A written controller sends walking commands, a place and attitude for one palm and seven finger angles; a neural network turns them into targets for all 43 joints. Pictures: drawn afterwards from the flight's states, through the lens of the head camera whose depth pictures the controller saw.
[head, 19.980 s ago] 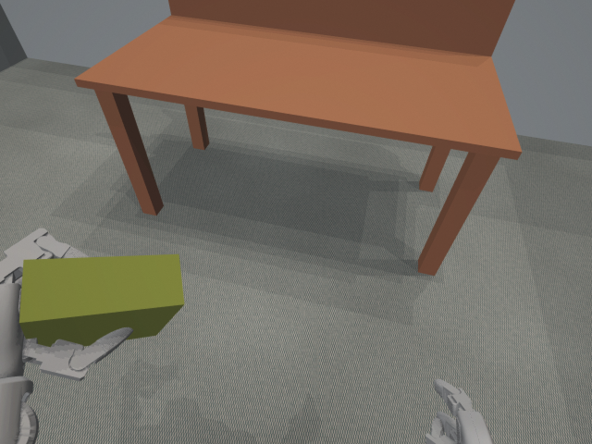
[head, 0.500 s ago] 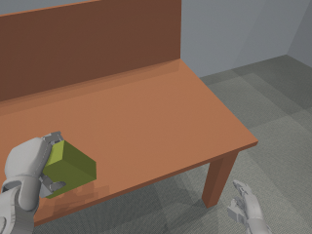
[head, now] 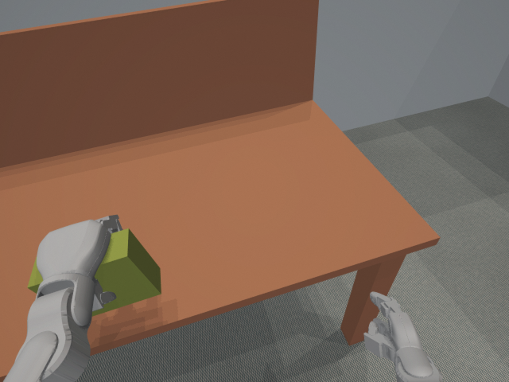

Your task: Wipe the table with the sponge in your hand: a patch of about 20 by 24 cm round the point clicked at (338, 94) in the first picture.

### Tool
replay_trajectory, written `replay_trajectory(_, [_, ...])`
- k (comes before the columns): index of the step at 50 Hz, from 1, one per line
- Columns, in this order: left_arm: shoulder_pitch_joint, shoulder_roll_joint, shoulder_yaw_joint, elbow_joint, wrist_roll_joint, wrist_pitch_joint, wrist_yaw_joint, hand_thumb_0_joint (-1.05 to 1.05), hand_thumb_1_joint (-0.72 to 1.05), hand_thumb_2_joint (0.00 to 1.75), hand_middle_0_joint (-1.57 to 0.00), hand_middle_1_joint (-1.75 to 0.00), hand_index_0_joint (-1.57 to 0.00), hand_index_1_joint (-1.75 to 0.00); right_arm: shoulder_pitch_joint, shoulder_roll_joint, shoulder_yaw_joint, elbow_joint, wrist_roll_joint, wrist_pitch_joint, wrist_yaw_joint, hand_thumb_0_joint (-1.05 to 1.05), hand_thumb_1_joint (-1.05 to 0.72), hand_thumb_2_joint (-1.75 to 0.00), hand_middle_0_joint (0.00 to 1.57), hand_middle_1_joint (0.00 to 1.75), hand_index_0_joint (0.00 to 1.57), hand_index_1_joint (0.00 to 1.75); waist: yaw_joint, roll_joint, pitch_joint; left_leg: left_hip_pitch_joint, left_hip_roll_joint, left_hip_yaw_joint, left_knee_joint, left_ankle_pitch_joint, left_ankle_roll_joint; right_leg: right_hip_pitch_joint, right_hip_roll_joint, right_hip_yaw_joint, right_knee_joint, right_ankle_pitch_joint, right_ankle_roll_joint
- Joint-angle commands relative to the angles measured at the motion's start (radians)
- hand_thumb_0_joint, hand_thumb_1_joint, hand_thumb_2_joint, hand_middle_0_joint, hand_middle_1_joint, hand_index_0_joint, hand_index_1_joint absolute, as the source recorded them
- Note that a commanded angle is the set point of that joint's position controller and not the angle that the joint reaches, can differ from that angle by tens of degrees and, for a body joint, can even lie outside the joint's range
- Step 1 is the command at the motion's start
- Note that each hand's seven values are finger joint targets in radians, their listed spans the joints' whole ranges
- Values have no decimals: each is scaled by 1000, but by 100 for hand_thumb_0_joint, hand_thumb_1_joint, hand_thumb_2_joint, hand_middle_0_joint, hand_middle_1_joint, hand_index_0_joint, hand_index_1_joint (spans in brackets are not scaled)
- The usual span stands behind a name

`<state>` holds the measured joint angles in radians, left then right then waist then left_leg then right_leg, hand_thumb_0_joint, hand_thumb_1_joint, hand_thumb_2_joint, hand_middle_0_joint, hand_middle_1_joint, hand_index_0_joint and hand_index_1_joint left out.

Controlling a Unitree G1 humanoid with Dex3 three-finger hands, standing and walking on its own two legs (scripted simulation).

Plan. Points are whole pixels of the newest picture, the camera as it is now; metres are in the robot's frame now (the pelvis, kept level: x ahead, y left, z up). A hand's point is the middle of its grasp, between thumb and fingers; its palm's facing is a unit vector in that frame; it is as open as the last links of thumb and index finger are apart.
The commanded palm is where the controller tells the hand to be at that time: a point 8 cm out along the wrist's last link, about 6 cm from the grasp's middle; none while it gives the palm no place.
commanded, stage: turn the palm down, sponge in hand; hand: left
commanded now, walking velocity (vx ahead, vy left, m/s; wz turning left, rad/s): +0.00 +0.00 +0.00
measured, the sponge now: (109, 282) +0.22 +0.29 +0.04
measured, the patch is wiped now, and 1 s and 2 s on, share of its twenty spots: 0.00 0.00 0.00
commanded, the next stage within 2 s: move the sponge above the wiping area in 0.32 s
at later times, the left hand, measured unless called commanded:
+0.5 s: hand (109, 268) +0.22 +0.27 +0.09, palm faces +0.03 -0.09 -1.00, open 9.5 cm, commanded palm +0.19 +0.27 +0.15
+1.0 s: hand (113, 266) +0.24 +0.28 +0.07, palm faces -0.02 -0.09 -1.00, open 9.5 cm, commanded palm +0.21 +0.27 +0.13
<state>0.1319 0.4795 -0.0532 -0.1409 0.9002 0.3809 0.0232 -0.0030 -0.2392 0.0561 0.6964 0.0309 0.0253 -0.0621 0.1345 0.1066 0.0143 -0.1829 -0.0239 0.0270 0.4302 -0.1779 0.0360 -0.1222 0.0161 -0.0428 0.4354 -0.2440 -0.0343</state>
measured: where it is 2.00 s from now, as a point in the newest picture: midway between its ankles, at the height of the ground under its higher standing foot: outside the picture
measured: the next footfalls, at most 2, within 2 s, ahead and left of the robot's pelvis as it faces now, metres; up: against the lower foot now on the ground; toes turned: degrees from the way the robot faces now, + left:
none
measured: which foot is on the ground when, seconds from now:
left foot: down 0.00-1.00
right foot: down 0.00-1.00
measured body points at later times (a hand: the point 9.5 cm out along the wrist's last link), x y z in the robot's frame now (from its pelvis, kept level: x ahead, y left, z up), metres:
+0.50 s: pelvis +0.00 -0.01 +0.00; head -0.02 -0.06 +0.45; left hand +0.22 +0.27 +0.14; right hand +0.25 -0.21 -0.08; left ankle +0.04 +0.10 -0.74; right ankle +0.00 -0.10 -0.74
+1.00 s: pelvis +0.01 -0.02 +0.00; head +0.00 -0.06 +0.45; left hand +0.24 +0.28 +0.12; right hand +0.24 -0.23 -0.09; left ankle +0.04 +0.10 -0.74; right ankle +0.00 -0.10 -0.74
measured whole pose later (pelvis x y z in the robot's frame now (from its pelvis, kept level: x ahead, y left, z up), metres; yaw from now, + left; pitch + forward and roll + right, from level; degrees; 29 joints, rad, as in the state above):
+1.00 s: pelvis +0.01 -0.02 +0.00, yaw -1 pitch -3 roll +0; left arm 0.10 0.47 -0.02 0.02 0.90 0.30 0.05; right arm 0.03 -0.27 0.01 0.72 0.04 0.00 -0.07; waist 0.11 0.10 0.00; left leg -0.20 0.00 0.02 0.44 -0.19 0.01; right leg -0.14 0.04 -0.04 0.44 -0.25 -0.06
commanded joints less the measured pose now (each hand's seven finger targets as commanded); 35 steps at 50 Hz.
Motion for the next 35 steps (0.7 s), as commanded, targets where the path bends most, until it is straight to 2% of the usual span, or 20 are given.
replay_trajectory(1, [-232,246,171,-216,37,-4,38,0,10,130,-120,-160,-120,-160,-243,-104,-38,-181,-4,-57,-4,0,-90,-90,20,30,20,30,3,-14,-177,118,6,-113,-61,119,5,-21,16,131,-99,79,-51])
replay_trajectory(2, [-224,184,116,-217,32,-8,35,0,10,130,-120,-160,-120,-160,-232,-94,-39,-188,-1,-62,-3,0,-90,-90,20,30,20,30,-9,-26,-182,115,9,-100,-57,122,7,-18,7,100,-91,78,-42])
replay_trajectory(3, [-231,218,140,-204,41,-15,34,0,10,130,-120,-160,-120,-160,-225,-102,-40,-176,-3,-62,0,0,-90,-90,20,30,20,30,-7,-22,-182,116,10,-107,-61,126,3,-24,8,103,-95,81,-44])
replay_trajectory(4, [-216,204,133,-198,34,-17,34,0,10,130,-120,-160,-120,-160,-214,-102,-45,-178,-4,-58,-1,0,-90,-90,20,30,20,30,-6,-24,-181,114,10,-106,-65,131,5,-15,6,96,-95,85,-43])
replay_trajectory(6, [-233,260,184,-210,45,-14,39,0,10,130,-120,-160,-120,-160,-240,-105,-40,-180,-6,-59,-1,0,-90,-90,20,30,20,30,7,-7,-173,117,4,-113,-62,123,5,-19,14,140,-104,78,-52])
replay_trajectory(7, [-223,188,125,-209,34,-16,37,0,10,130,-120,-160,-120,-160,-229,-95,-40,-187,-1,-62,-1,0,-90,-90,20,30,20,30,-5,-16,-177,112,7,-100,-60,118,7,-14,6,104,-97,72,-44])
replay_trajectory(11, [-240,261,189,-203,44,-16,47,0,10,130,-120,-160,-120,-160,-244,-107,-42,-177,-4,-59,0,0,-90,-90,20,30,20,30,7,-15,-173,116,0,-110,-62,111,3,-20,12,150,-111,63,-52])
replay_trajectory(12, [-220,185,126,-195,32,-15,45,0,10,130,-120,-160,-120,-160,-232,-97,-44,-187,1,-64,-1,0,-90,-90,20,30,20,30,-5,-22,-174,112,2,-94,-55,116,7,-16,4,113,-103,68,-44])
replay_trajectory(15, [-226,218,145,-192,36,-20,45,0,10,130,-120,-160,-120,-160,-230,-106,-50,-178,-1,-62,2,0,-90,-90,20,30,20,30,-2,-23,-180,120,-1,-99,-54,137,5,-18,0,121,-108,94,-43])
replay_trajectory(16, [-229,251,180,-195,38,-15,47,0,10,130,-120,-160,-120,-160,-246,-106,-45,-179,-1,-64,0,0,-90,-90,20,30,20,30,6,-20,-162,121,-4,-104,-54,121,6,-26,9,157,-118,73,-51])
replay_trajectory(17, [-213,181,122,-199,28,-16,44,0,10,130,-120,-160,-120,-160,-233,-100,-49,-184,3,-65,0,0,-90,-90,20,30,20,30,-9,-23,-170,118,1,-89,-51,121,8,-19,3,121,-109,77,-43])
replay_trajectory(21, [-232,255,182,-198,39,-18,48,0,10,130,-120,-160,-120,-160,-245,-109,-49,-178,-1,-67,-1,0,-90,-90,20,30,20,30,5,-23,-175,126,-6,-98,-47,124,5,-23,6,166,-119,77,-50])
replay_trajectory(22, [-218,193,130,-187,30,-19,47,0,10,130,-120,-160,-120,-160,-230,-103,-52,-183,3,-69,-2,0,-90,-90,20,30,20,30,-9,-25,-169,117,-3,-85,-45,126,8,-18,1,133,-111,85,-44])
replay_trajectory(25, [-226,228,159,-141,34,-19,47,0,10,130,-120,-160,-120,-160,-225,-114,-55,-169,3,-63,-3,0,-90,-90,20,30,20,30,-5,-57,-171,116,-8,-87,-40,136,7,-26,-4,142,-118,102,-39])
replay_trajectory(26, [-245,270,194,-137,39,-15,51,0,10,130,-120,-160,-120,-160,-237,-116,-51,-168,3,-64,-5,0,-90,-90,20,30,20,30,-1,-43,-149,112,-11,-92,-44,111,5,-38,5,175,-130,61,-47])
replay_trajectory(27, [-251,188,124,-132,29,-17,49,0,10,130,-120,-160,-120,-160,-225,-106,-53,-178,7,-68,-7,0,-90,-90,20,30,20,30,-16,-46,-150,107,-7,-79,-41,106,10,-36,-1,138,-120,65,-39])
replay_trajectory(30, [-277,222,142,-105,38,-34,50,0,10,130,-120,-160,-120,-160,-218,-113,-58,-166,5,-70,-9,0,-90,-90,20,30,20,30,-11,-49,-173,119,-12,-85,-39,117,9,-40,-2,139,-121,82,-38])
replay_trajectory(31, [-300,254,167,-109,42,-35,52,0,10,130,-120,-160,-120,-160,-229,-115,-54,-167,3,-72,-12,0,-90,-90,20,30,20,30,-7,-31,-158,122,-14,-87,-39,102,8,-50,4,168,-130,61,-45])
replay_trajectory(32, [-295,207,132,-104,35,-42,53,0,10,130,-120,-160,-120,-160,-211,-110,-60,-170,7,-75,-14,0,-90,-90,20,30,20,30,-20,-27,-181,121,-10,-74,-33,111,13,-35,0,139,-117,81,-39])
replay_trajectory(35, [-261,257,186,-76,37,-54,58,0,10,130,-120,-160,-120,-160,-200,-119,-64,-160,4,-74,-10,0,-90,-90,20,30,20,30,-8,-53,-207,112,-15,-75,-20,156,10,-8,-7,152,-105,161,-38])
